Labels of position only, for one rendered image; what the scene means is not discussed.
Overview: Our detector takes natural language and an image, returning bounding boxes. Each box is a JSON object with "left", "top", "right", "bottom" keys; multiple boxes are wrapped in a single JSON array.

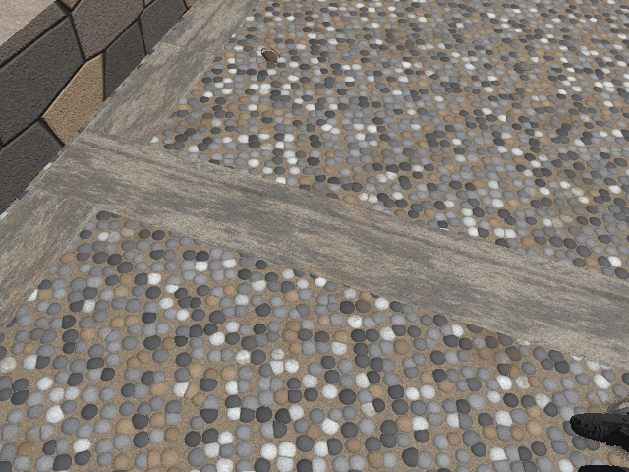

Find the robot right hand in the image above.
[{"left": 570, "top": 412, "right": 629, "bottom": 472}]

